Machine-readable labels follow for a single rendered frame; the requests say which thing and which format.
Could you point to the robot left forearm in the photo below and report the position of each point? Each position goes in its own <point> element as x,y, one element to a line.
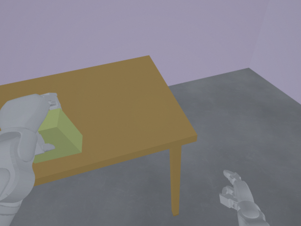
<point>17,152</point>

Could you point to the robot right hand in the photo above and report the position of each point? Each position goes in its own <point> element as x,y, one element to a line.
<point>230,196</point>

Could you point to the sponge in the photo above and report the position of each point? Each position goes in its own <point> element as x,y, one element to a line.
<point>58,130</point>

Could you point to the robot right forearm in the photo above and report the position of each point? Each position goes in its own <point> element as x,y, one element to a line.
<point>249,214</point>

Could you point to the table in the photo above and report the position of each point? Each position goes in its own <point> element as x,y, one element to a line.
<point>124,110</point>

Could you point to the robot left hand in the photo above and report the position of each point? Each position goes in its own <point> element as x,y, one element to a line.
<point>29,112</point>

